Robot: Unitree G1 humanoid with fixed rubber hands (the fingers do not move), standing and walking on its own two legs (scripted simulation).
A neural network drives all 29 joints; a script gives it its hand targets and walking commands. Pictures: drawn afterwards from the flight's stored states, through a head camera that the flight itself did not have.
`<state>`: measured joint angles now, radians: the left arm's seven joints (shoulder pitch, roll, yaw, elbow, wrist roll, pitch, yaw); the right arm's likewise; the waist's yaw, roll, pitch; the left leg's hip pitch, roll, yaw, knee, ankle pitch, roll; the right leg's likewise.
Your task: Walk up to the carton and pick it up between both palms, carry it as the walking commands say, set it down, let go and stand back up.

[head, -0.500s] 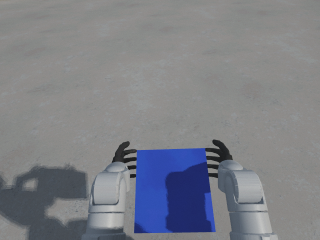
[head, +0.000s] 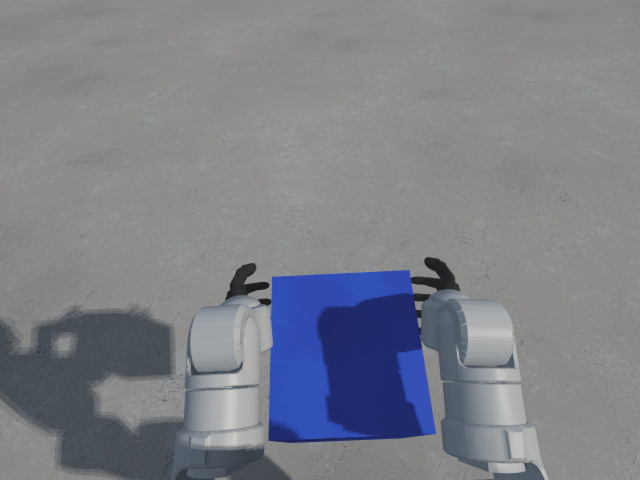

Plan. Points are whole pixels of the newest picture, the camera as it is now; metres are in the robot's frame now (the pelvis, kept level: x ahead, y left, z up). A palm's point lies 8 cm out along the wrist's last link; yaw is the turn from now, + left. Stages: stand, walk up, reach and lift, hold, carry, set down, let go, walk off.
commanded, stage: carry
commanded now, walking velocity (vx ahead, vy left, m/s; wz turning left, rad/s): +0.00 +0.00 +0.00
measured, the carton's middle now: (343, 366) +0.30 +0.00 -0.01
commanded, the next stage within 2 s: none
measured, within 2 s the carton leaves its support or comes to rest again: neither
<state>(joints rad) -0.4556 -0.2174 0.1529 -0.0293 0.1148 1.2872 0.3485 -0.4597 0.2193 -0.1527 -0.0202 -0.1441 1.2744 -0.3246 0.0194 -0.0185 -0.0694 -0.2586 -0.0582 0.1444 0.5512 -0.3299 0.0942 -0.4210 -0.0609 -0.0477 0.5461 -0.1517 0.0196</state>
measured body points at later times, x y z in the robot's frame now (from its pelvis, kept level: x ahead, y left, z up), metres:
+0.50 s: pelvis -0.01 +0.00 +0.00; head -0.01 +0.00 +0.45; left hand +0.31 +0.12 +0.08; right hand +0.31 -0.13 +0.08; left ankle -0.02 +0.05 -0.73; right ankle +0.08 -0.13 -0.73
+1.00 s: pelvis -0.03 +0.02 -0.01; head -0.02 +0.02 +0.44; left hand +0.29 +0.16 +0.07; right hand +0.30 -0.09 +0.07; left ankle -0.02 +0.05 -0.73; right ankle +0.08 -0.13 -0.73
